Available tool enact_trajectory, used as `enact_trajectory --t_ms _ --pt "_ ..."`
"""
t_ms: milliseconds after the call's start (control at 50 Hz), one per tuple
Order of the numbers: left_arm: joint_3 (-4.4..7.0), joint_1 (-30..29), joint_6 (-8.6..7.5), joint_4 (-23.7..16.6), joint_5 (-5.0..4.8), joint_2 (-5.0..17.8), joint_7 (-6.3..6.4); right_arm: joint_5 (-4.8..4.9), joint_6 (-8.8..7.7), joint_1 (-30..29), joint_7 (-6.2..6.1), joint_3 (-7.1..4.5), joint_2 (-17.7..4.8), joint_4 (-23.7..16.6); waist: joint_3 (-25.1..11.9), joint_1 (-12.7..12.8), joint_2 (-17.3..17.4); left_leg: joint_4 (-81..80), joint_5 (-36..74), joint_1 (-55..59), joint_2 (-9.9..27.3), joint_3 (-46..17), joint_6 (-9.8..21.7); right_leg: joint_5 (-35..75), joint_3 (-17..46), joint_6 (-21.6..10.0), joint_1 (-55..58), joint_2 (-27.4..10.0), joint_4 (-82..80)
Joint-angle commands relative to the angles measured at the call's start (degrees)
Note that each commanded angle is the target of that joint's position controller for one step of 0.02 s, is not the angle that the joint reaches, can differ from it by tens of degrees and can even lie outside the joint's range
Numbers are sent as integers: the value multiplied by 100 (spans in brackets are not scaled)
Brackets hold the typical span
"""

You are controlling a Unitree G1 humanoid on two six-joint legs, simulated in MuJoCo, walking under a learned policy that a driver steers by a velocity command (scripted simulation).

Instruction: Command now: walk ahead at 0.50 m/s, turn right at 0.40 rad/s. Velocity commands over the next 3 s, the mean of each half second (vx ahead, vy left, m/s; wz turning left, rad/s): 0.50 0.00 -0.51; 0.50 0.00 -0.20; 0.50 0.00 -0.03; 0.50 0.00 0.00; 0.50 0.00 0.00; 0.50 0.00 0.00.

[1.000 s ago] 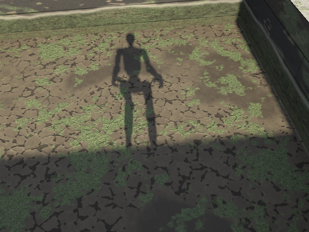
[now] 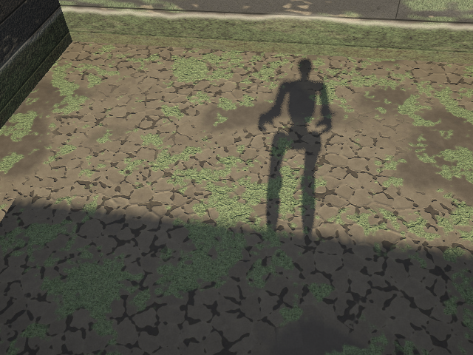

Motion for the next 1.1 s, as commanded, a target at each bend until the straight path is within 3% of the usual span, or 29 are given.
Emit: enact_trajectory --t_ms 20,40,80,120,140,180,200,220,240,280,320,360,440,480,600,680,800,1060,1100 --pt "193 62 24 -440 -160 756 -68 -47 -25 -1038 -57 -89 -398 -895 -150 369 -1424 -29 -398 -1128 -66 -9 -363 59 1878 -469 788 -825 -1386" --pt "180 166 23 -469 -151 778 -14 -79 -21 -1113 -74 -123 -577 -944 183 407 -1344 157 -480 -1453 -150 -131 -422 784 2359 -695 716 -1118 -1506" --pt "175 31 7 -496 -26 778 80 -75 -75 -813 -48 -144 -636 -876 -51 283 -1320 387 -701 -1532 -111 -340 -488 2048 2444 -879 1009 -1146 -1272" --pt "166 -279 30 -545 -23 768 148 -113 -156 -636 28 -138 -633 -821 -400 145 -1125 405 -435 -1135 -85 -389 -479 2609 2410 -820 1003 -1032 -1160" --pt "147 -570 62 -622 -48 717 156 -74 -161 -716 76 -55 -413 -856 -496 19 -1017 228 7 -619 -107 -366 -446 2429 2285 -695 692 -889 -1150" --pt "119 -984 78 -702 -140 656 113 -169 -127 -593 99 2 -240 -806 -585 -156 -708 -362 775 576 -150 -159 -399 1815 1932 -441 -38 -509 -1024" --pt "83 -934 69 -701 -158 550 87 -227 -93 -540 85 -7 -272 -788 -651 -133 -374 -323 909 1123 -6 -197 -338 1379 1744 -338 -413 -331 -916" --pt "14 -802 75 -723 -150 348 54 -289 -73 -607 81 -13 -307 -768 -744 -58 227 -301 1039 1510 213 -357 -210 800 1451 -193 -740 -111 -788" --pt "-2 -796 66 -712 -128 308 49 -272 -43 -547 82 -21 -332 -790 -697 -137 508 -460 1054 1679 480 -627 -74 421 1168 -97 -939 97 -461" --pt "25 -768 40 -765 -48 366 36 -219 -18 -480 45 -75 -615 -808 -494 -125 937 -979 1083 1489 1127 -1290 273 -64 751 43 -1143 295 83" --pt "39 -735 19 -737 30 426 13 -152 -35 -564 22 -90 -671 -824 -324 -61 724 -1030 1317 1062 1255 -1272 382 35 550 83 -862 238 82" --pt "29 -529 15 -654 -34 377 -5 -149 -51 -838 26 -80 -618 -882 -374 174 504 -866 947 832 913 -699 155 422 621 -3 -454 245 -118" --pt "66 -662 91 -660 -142 615 34 -151 -35 -948 103 -53 -369 -1009 -262 144 -629 -59 408 931 112 182 -262 1184 1771 -349 -668 -31 -821" --pt "60 -732 132 -702 -143 643 51 -167 -63 -880 113 -61 -354 -989 -239 125 -796 40 334 1025 -10 205 -265 1551 2134 -422 -791 -88 -953" --pt "-74 -738 54 -631 -121 334 115 -196 -115 -629 134 -33 -162 -831 -670 15 -341 -239 845 1810 373 111 -116 1283 1725 -240 -870 96 -819" --pt "-117 -701 24 -572 -108 289 87 -164 -70 -682 165 -18 -166 -847 -523 24 -41 -405 831 1663 507 86 -63 1085 1501 -140 -815 167 -703" --pt "-156 -609 -1 -475 -84 272 91 -149 -39 -605 153 -15 -204 -847 -320 29 -36 -477 671 1497 528 111 -19 1190 1446 -101 -784 190 -648" --pt "-227 -635 -65 -260 -64 174 164 -121 56 -555 134 -27 -146 -860 -405 12 -109 -530 997 1561 558 111 29 1677 1271 -59 -492 189 -527" --pt "-214 -679 -55 -269 -75 227 158 -144 12 -454 178 -13 -182 -827 -451 1 -91 -500 985 1626 576 115 77 1658 1293 -88 -537 121 -497"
